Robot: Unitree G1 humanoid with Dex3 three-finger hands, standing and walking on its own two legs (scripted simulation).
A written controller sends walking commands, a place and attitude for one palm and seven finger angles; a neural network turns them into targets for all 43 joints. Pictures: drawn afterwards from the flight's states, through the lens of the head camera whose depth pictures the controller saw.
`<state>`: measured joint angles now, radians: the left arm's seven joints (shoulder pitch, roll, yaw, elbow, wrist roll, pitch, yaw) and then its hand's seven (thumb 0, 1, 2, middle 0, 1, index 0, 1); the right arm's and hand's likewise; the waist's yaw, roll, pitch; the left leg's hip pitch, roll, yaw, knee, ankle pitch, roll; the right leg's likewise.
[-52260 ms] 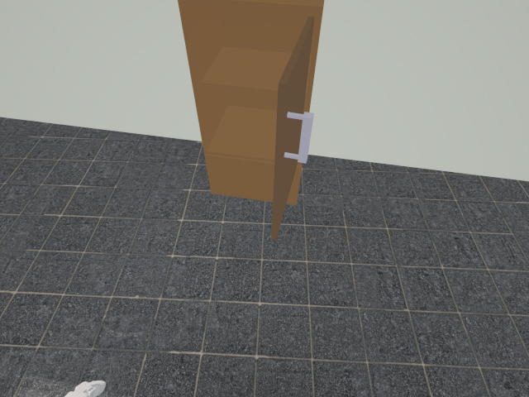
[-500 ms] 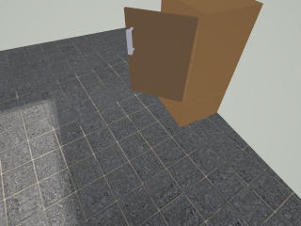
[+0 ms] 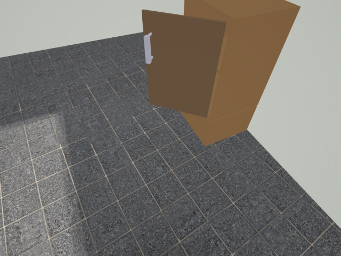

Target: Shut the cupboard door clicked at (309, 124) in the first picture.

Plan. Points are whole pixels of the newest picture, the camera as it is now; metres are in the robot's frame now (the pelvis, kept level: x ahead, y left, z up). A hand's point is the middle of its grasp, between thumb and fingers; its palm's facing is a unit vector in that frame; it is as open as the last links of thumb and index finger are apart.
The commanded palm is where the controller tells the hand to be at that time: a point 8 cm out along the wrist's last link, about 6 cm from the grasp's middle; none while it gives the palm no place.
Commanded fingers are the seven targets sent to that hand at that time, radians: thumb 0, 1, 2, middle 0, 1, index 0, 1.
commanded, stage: walk to a spot facing it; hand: left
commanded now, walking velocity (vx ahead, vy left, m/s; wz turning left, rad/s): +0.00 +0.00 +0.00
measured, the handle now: (149, 48) +1.09 +0.16 -0.05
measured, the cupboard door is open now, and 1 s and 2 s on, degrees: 46 46 46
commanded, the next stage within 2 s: turn to face it in 1.36 s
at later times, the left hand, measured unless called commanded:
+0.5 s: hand out of the picture +0.02 +0.23 -0.20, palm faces +0.18 -0.96 -0.21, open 7.4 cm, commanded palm none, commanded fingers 0.00 0.90 0.90 -0.20 -0.30 -0.20 -0.30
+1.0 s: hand out of the picture +0.10 +0.21 -0.15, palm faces +0.49 -0.84 -0.26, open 7.4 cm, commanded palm none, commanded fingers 0.00 0.90 0.90 -0.20 -0.30 -0.20 -0.30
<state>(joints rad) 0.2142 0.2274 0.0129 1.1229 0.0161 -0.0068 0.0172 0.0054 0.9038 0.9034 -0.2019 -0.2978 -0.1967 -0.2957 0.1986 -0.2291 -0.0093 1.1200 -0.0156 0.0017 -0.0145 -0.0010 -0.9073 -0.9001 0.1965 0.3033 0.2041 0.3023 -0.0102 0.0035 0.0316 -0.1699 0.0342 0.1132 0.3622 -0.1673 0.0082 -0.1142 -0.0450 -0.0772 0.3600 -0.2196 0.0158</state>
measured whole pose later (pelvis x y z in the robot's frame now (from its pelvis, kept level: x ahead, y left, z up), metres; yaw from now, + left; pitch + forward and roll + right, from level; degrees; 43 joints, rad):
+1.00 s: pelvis +0.12 +0.00 -0.01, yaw +30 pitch +1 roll +1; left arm 0.23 0.18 0.06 0.90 0.03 -0.04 0.00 0.01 0.90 0.90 -0.20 -0.30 -0.20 -0.30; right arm 0.30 -0.25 -0.08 1.00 -0.04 0.03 0.02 0.00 -0.91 -0.90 0.20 0.30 0.20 0.30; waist -0.04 0.03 0.02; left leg -0.52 -0.01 -0.03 1.13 -0.35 0.00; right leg -0.24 -0.06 -0.10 0.49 -0.27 0.00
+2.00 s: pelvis +0.34 +0.21 -0.01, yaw +35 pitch +0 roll +0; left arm 0.21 0.16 0.05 0.94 0.02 0.02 0.02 0.00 0.90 0.90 -0.20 -0.30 -0.20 -0.30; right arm 0.22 -0.19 -0.04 1.01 -0.01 0.05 -0.03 0.00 -0.91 -0.90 0.20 0.30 0.20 0.30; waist -0.01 0.02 0.11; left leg -0.46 0.04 0.03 1.14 -0.45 -0.05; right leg -0.28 0.05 -0.01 0.52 -0.24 -0.05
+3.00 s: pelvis +0.36 +0.27 -0.01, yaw -1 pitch +1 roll +0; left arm 0.19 0.20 0.05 0.88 0.02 0.05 -0.01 0.01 0.90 0.90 -0.21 -0.30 -0.20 -0.30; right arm 0.19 -0.24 -0.04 0.90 -0.01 0.05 -0.01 0.00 -0.91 -0.90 0.19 0.30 0.20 0.30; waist -0.01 0.01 0.07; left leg -0.45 0.06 0.03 0.86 -0.39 -0.09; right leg -0.27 0.03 0.07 0.51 -0.26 -0.01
